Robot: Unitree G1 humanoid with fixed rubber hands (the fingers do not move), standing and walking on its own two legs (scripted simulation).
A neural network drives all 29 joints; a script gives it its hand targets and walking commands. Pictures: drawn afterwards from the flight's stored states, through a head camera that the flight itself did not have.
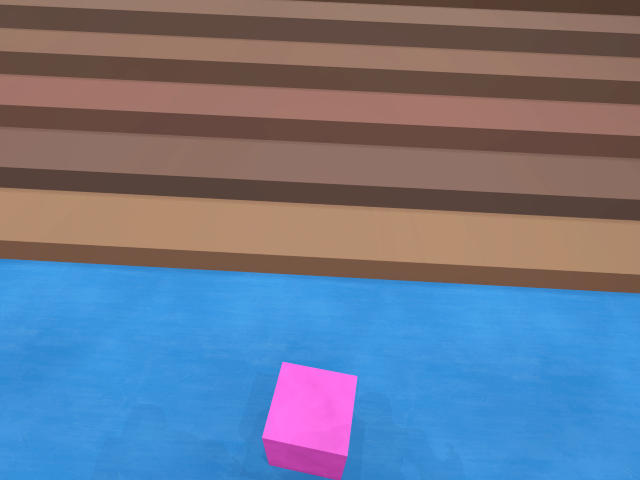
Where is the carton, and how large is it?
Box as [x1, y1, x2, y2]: [262, 362, 356, 479]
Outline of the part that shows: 282,362 262,436 268,462 271,465 334,479 340,479 347,455 356,376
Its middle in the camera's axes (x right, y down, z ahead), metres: -0.02 +0.51 +1.08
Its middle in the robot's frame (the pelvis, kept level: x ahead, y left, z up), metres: +0.42 +0.02 -0.66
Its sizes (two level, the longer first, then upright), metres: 0.210 0.200 0.250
